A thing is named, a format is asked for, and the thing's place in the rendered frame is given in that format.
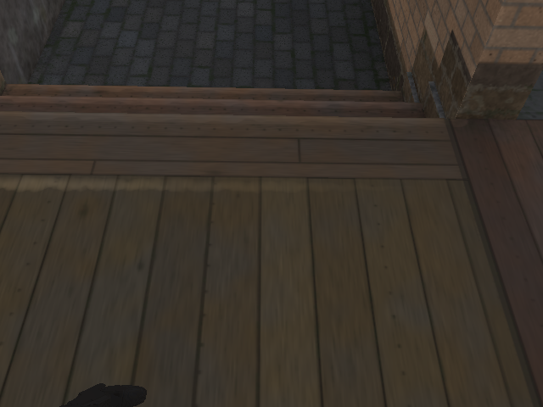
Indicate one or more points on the stairs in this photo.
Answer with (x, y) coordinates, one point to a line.
(207, 100)

